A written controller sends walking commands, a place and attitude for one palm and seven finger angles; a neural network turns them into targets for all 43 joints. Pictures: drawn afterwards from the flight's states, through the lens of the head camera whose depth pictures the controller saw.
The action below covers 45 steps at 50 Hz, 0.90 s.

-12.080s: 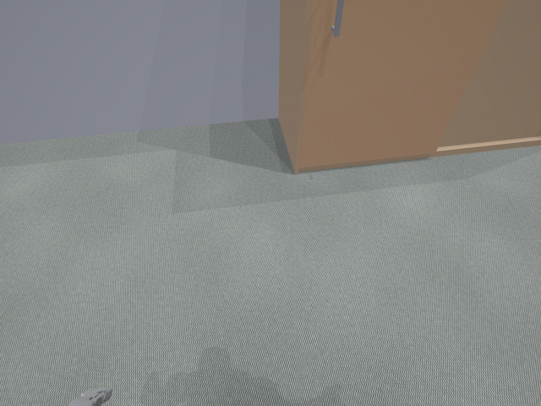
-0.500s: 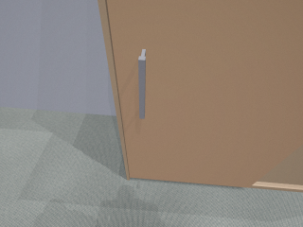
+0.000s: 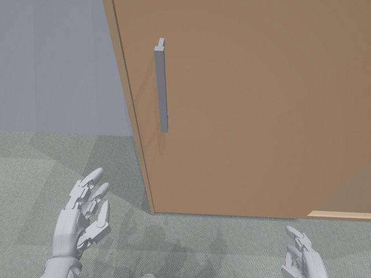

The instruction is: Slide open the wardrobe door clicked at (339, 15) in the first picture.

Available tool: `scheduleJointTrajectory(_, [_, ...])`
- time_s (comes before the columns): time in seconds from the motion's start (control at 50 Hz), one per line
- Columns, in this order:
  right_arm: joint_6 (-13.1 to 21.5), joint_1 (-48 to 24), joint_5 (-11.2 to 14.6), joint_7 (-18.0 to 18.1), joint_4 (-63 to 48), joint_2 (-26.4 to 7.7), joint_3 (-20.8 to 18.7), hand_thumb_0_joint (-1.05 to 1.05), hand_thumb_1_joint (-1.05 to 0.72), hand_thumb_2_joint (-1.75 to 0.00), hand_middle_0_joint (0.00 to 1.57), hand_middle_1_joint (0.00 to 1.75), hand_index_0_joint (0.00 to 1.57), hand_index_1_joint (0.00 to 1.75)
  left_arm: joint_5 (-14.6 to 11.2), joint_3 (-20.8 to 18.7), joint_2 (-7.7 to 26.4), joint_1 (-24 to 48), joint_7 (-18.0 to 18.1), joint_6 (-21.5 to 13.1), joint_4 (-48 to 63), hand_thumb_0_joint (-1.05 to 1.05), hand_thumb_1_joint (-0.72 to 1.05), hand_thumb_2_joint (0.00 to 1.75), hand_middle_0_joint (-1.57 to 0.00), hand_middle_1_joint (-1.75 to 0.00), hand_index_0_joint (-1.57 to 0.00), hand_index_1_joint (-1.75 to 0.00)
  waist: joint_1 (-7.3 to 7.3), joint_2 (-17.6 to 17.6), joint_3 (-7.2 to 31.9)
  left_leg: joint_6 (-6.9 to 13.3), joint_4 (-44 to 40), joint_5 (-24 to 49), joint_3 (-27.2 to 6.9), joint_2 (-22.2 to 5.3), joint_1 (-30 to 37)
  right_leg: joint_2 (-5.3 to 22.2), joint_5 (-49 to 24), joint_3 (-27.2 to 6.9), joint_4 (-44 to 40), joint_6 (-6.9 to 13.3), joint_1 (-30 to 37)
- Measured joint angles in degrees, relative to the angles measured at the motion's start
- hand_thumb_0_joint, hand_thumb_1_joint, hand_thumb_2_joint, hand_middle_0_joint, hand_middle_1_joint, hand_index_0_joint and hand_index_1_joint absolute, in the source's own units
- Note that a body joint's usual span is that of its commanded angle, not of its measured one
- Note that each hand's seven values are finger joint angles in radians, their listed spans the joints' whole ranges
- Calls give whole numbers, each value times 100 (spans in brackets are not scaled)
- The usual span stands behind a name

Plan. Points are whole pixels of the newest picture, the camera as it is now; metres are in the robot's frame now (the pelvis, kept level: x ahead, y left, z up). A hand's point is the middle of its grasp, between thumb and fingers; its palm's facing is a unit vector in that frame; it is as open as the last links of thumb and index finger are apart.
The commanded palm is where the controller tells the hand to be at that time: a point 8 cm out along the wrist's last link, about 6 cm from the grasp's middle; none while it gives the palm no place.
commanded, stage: raise the hand with hooked fingers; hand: left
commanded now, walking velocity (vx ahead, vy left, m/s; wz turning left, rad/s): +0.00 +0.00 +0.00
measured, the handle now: (163, 91) +0.51 +0.07 +0.14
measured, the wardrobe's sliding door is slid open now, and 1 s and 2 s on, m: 0.00 0.00 0.00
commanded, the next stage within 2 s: move the hooked fingers beside the handle in 1.82 s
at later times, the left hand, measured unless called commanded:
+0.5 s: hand (80, 230) +0.20 +0.20 +0.05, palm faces +0.01 -1.00 -0.07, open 10.7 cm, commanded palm +0.17 +0.26 +0.07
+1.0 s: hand (45, 197) +0.24 +0.25 +0.11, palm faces +0.07 -0.99 -0.07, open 13.5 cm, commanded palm +0.21 +0.30 +0.13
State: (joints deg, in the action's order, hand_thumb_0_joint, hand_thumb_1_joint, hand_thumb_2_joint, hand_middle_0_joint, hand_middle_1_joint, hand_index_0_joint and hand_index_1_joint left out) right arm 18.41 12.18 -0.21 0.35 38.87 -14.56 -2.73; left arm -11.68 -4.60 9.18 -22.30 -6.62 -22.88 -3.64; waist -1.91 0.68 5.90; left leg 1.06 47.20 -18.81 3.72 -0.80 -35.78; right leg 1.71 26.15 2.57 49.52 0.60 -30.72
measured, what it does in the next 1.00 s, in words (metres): stands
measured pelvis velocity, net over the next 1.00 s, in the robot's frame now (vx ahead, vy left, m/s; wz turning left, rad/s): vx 0.01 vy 0.00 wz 0.02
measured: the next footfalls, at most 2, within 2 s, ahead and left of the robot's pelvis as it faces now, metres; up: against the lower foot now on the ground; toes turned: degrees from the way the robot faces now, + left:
none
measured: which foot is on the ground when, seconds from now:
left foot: down 0.00-1.00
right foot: down 0.00-1.00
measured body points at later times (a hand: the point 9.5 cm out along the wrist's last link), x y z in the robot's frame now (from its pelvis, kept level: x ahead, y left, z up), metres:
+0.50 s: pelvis +0.00 -0.02 -0.02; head +0.04 -0.03 +0.43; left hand +0.20 +0.26 +0.06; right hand +0.16 -0.24 -0.11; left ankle +0.05 +0.11 -0.70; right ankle -0.01 -0.11 -0.70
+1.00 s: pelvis +0.01 +0.00 +0.02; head +0.02 +0.00 +0.47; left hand +0.23 +0.30 +0.12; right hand +0.20 -0.23 -0.05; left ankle +0.05 +0.11 -0.70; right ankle -0.01 -0.11 -0.70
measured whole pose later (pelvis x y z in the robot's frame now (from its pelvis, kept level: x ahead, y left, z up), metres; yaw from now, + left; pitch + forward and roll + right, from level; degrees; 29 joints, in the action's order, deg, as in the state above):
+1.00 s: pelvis +0.01 +0.00 +0.02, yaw +1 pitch +3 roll -1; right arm 16.0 11.6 2.9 6.8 36.4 -14.6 2.1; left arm -20.5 -19.3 20.5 -12.1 -21.2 -9.4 -2.1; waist 2.2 -1.4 1.7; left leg 0.8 42.0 -17.5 1.2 -1.4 -27.1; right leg 0.3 23.1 4.8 40.2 0.6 -19.6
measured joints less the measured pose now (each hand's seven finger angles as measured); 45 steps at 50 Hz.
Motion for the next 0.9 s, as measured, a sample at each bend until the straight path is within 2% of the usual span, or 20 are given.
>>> scheduleJointTrajectory(0.04, [-73,-217,-11,-82,-278,-2,-96,1,-91,-90,20,30,20,30,-21,-99,-6,-38,-583,-490,10,1,75,82,-21,-42,-20,-42,60,95,103,-18,580,-255,11,-76,-470,-46,261,-27,590,25,-480])
scheduleJointTrajectory(0.08, [-218,-362,19,-87,-558,-10,-165,1,-91,-90,20,30,20,30,-75,-188,67,-231,-910,-459,103,1,70,80,-22,-45,-21,-45,143,139,111,-95,1031,-436,-31,-126,-775,-79,478,-2,1033,82,-764])
scheduleJointTrajectory(0.12, [-346,-433,57,-17,-770,-15,-186,1,-91,-90,20,30,20,30,-175,-293,157,-506,-998,-183,221,1,65,78,-22,-48,-22,-47,235,121,78,-127,1342,-586,-115,-147,-947,-100,603,72,1296,144,-884])
scheduleJointTrajectory(0.18, [-421,-418,68,128,-913,4,-121,1,-91,-90,20,30,20,30,-295,-498,319,-887,-871,76,512,1,57,75,-23,-52,-23,-52,376,30,44,-157,1602,-699,-298,-173,-1115,-140,744,245,1453,181,-937])
scheduleJointTrajectory(0.24, [-370,-358,77,262,-832,35,38,1,-90,-90,20,30,20,30,-466,-688,443,-970,-875,-72,813,1,50,72,-23,-57,-23,-56,494,-104,-17,-197,1709,-714,-500,-185,-1220,-180,752,438,1437,215,-919])
scheduleJointTrajectory(0.3, [-295,-324,113,372,-603,89,231,1,-90,-90,20,30,20,30,-627,-793,533,-640,-1136,-183,918,1,43,69,-24,-61,-23,-61,560,-222,-89,-225,1721,-666,-626,-195,-1302,-212,702,557,1375,234,-931])
scheduleJointTrajectory(0.34, [-299,-291,152,430,-455,156,339,1,-90,-90,20,30,20,30,-695,-839,608,-326,-1362,-24,864,1,38,68,-24,-64,-23,-64,550,-269,-151,-234,1649,-612,-644,-200,-1278,-223,647,574,1296,241,-904])
scheduleJointTrajectory(0.4, [-356,-171,198,486,-313,263,432,1,-90,-90,20,30,21,30,-748,-910,730,-19,-1553,479,756,1,31,65,-24,-68,-24,-68,455,-307,-221,-235,1397,-511,-582,-203,-1077,-226,532,515,1073,230,-748])
scheduleJointTrajectory(0.48, [-374,89,212,538,-219,305,432,1,-90,-90,20,30,21,30,-819,-1080,802,15,-1469,908,673,1,22,61,-25,-74,-25,-74,283,-306,-221,-197,923,-370,-419,-200,-668,-218,355,362,658,180,-432])
scheduleJointTrajectory(0.54, [-325,261,212,547,-179,224,364,2,-90,-90,20,30,21,30,-879,-1221,786,-42,-1342,878,645,1,15,58,-26,-79,-25,-79,201,-277,-214,-168,623,-283,-317,-187,-410,-206,243,268,387,142,-227])
scheduleJointTrajectory(0.62, [-251,380,233,547,-140,22,257,2,-90,-90,20,30,21,30,-898,-1299,789,-41,-1295,720,602,0,6,54,-26,-85,-26,-85,175,-228,-244,-129,395,-216,-254,-163,-198,-187,151,211,153,104,-32])
scheduleJointTrajectory(0.74, [-158,308,265,581,-122,-185,172,2,-90,-90,20,30,20,30,-836,-1241,851,109,-1271,719,601,0,-8,48,-27,-94,-27,-94,203,-169,-344,-72,174,-156,-227,-132,82,-168,43,188,-129,56,268])
scheduleJointTrajectory(0.9, [-173,70,293,607,-228,-102,320,1,-90,-90,20,30,20,30,-827,-1334,1010,563,-1274,1016,493,0,-27,40,-29,-106,-28,-106,311,-167,-398,-35,-242,0,-237,-84,572,-147,-156,206,-619,16,797])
